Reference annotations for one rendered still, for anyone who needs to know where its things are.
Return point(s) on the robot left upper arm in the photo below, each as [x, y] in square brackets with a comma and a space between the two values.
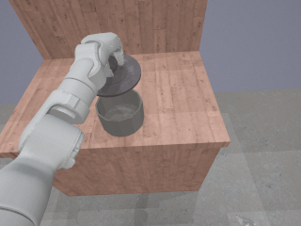
[26, 182]

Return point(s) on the lid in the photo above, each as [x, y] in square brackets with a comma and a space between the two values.
[125, 78]

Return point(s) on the table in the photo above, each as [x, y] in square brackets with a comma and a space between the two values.
[183, 129]

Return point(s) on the robot left forearm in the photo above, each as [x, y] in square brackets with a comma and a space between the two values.
[72, 99]

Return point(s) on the robot right hand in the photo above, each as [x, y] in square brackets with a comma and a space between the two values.
[244, 221]

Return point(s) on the robot left hand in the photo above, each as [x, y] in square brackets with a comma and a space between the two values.
[114, 45]

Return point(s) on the knob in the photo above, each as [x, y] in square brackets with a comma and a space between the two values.
[112, 63]

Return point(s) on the pot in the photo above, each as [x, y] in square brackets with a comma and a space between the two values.
[122, 115]

